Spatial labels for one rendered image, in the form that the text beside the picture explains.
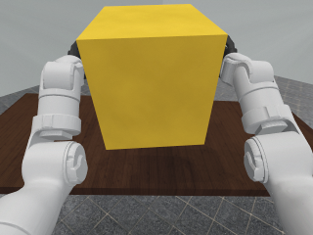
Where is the robot left hand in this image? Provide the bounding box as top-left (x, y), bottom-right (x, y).
top-left (67, 41), bottom-right (86, 79)

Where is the carton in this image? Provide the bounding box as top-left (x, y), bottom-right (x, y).
top-left (76, 4), bottom-right (228, 150)

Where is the table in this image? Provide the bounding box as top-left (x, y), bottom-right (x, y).
top-left (0, 93), bottom-right (313, 197)

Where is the robot right upper arm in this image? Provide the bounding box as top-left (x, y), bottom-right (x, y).
top-left (244, 131), bottom-right (313, 235)

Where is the robot right hand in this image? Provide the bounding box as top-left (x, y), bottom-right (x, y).
top-left (219, 35), bottom-right (238, 77)

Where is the right robot forearm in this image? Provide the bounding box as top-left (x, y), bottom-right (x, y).
top-left (219, 52), bottom-right (313, 174)

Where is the left robot forearm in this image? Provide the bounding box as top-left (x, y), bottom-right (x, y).
top-left (22, 55), bottom-right (84, 181)

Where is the robot left upper arm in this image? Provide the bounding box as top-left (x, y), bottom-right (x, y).
top-left (0, 141), bottom-right (88, 235)

